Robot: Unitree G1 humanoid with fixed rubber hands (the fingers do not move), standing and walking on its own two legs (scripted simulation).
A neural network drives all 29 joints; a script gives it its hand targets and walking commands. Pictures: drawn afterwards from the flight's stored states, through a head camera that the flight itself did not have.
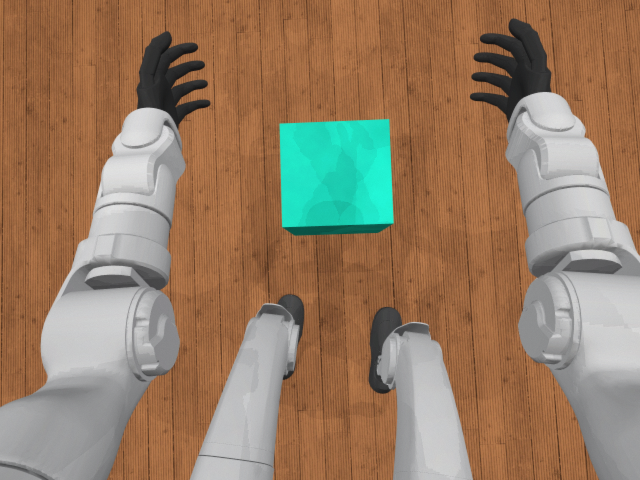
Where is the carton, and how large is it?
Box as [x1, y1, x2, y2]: [280, 119, 393, 235]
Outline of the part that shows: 388,119 280,124 282,227 295,235 378,232 393,223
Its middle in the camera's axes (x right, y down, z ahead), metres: +0.03 -0.12 +0.86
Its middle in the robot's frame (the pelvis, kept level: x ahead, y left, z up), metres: +0.50 +0.05 -0.52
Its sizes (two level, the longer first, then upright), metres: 0.210 0.200 0.250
